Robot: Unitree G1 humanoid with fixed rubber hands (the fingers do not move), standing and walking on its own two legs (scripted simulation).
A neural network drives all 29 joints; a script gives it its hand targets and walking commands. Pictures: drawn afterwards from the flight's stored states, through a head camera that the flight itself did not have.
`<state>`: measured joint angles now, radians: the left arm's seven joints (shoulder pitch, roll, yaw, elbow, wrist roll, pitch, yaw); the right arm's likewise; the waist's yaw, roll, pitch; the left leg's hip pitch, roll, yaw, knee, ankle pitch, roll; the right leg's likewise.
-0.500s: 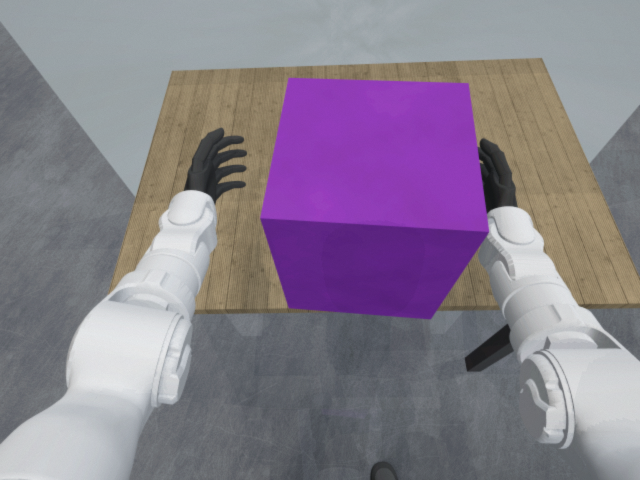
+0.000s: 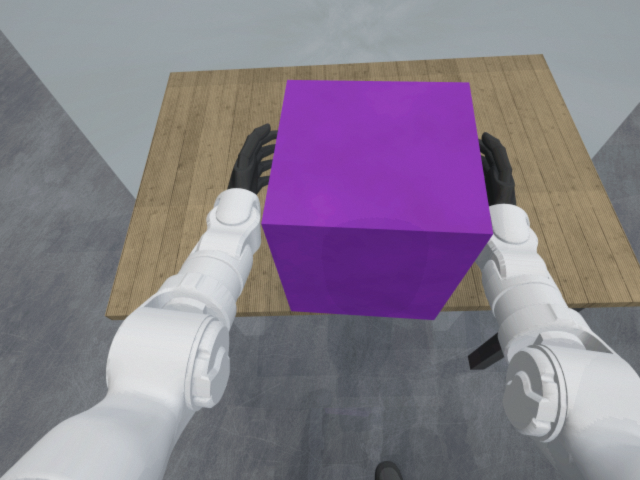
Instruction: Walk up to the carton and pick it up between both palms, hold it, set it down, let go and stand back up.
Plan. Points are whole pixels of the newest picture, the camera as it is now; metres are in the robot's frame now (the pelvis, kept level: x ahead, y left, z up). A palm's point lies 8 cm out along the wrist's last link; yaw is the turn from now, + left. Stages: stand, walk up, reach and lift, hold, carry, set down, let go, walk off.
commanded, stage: reach and lift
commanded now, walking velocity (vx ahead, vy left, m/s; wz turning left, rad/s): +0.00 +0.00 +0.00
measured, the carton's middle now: (368, 212) +0.46 -0.09 +0.01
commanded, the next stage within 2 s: none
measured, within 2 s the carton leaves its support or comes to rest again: leaves its support in 1.00 s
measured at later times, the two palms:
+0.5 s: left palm (249, 194) +0.48 +0.05 +0.05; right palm (495, 205) +0.42 -0.24 +0.04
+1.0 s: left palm (238, 196) +0.47 +0.07 +0.06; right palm (486, 209) +0.42 -0.23 +0.04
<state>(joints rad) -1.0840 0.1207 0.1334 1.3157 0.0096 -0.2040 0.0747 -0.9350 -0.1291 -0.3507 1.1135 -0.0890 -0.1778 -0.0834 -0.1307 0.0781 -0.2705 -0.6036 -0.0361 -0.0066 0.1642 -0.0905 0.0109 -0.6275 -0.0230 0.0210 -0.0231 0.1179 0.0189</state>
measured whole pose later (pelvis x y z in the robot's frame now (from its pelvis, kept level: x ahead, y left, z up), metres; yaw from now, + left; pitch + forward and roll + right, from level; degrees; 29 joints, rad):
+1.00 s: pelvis +0.03 +0.00 +0.01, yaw +3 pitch +25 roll +0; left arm -0.83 -0.01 0.21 1.00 0.17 -0.05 0.11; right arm -0.69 0.02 -0.50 0.81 -0.26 -0.05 -0.05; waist -0.14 0.08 -0.27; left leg -0.40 -0.03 -0.03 0.03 -0.06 0.01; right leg -0.43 -0.02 -0.04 -0.09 0.09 0.01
